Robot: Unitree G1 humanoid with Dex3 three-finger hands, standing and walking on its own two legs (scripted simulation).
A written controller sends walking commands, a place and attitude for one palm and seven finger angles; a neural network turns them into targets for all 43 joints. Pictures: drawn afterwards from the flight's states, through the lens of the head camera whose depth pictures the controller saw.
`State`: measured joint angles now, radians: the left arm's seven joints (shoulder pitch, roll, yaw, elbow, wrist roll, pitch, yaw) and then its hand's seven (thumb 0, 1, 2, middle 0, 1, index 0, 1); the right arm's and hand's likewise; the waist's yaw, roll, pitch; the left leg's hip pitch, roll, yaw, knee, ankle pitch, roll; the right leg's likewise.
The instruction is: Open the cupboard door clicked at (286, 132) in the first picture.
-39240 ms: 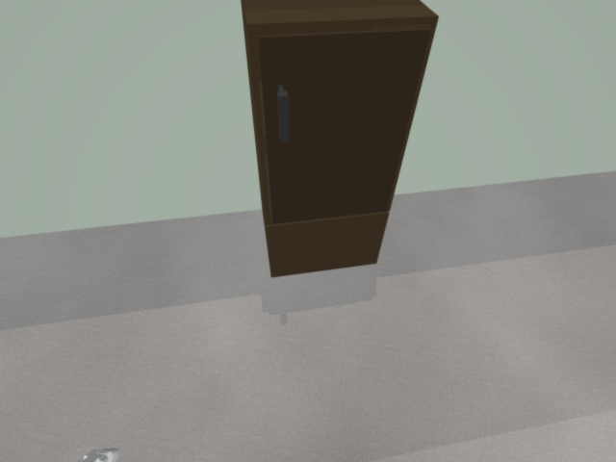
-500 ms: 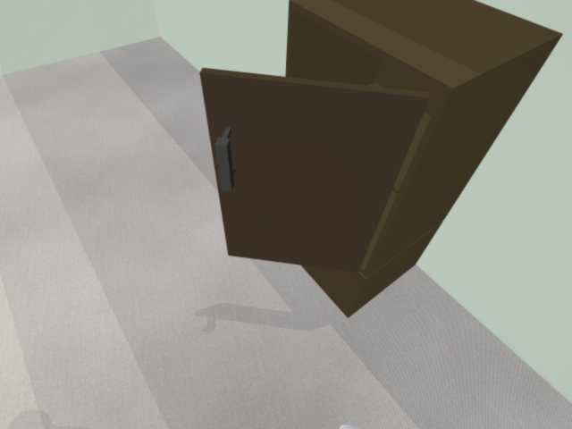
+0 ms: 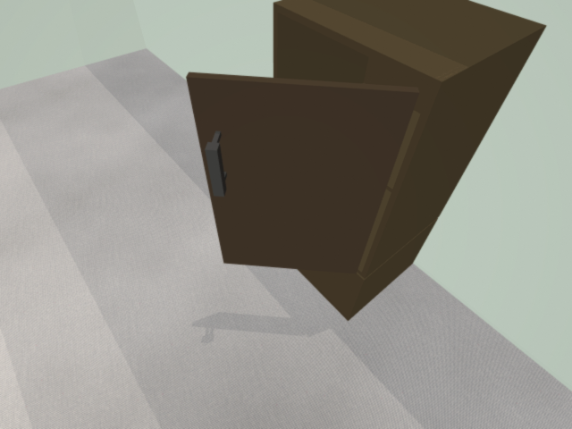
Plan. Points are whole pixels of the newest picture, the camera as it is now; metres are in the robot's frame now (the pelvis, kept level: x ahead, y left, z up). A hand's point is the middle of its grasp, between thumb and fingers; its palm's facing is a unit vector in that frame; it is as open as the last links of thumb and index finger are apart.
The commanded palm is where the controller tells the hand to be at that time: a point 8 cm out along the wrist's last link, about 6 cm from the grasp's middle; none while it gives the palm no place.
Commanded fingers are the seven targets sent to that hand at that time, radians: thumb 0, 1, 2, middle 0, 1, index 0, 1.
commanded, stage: come to a stop and stand still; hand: left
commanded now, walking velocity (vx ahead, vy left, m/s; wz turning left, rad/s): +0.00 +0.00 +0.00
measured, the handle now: (218, 164) +0.59 +0.17 +0.00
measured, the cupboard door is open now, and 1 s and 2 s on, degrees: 46 46 46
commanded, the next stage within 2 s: look again from close up in 0.26 s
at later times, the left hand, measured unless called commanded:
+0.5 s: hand out of the picture +0.01 +0.15 -0.15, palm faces +0.01 -0.97 -0.24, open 7.4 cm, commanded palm none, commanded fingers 0.00 0.90 0.90 -0.20 -0.30 -0.20 -0.30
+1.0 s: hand out of the picture +0.03 +0.12 -0.15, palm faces +0.04 -0.97 -0.23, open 7.3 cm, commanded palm none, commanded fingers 0.00 0.90 0.90 -0.20 -0.30 -0.20 -0.30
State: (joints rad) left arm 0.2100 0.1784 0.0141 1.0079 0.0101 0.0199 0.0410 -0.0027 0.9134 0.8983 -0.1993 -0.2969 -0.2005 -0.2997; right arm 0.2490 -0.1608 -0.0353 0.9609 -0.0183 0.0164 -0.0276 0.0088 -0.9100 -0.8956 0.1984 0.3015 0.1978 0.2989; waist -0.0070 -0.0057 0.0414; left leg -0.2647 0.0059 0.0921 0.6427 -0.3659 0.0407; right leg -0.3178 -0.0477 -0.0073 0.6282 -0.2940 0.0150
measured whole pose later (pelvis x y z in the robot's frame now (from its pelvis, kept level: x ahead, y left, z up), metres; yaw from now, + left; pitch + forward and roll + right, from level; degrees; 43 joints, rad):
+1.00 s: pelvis +0.02 -0.06 +0.02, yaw +1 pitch -1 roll +1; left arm 0.25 0.15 0.00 1.12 0.01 -0.02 0.03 0.01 0.93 0.90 -0.20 -0.30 -0.20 -0.30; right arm 0.30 -0.15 0.01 1.12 -0.02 -0.01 -0.03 0.01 -0.91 -0.90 0.20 0.30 0.20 0.30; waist -0.01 0.03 0.03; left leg -0.14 0.06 0.05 0.41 -0.26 -0.05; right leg -0.22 0.01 -0.05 0.48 -0.25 -0.05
